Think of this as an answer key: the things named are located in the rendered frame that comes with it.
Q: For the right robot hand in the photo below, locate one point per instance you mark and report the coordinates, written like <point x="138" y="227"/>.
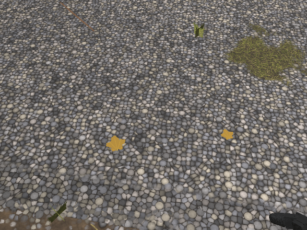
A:
<point x="295" y="221"/>

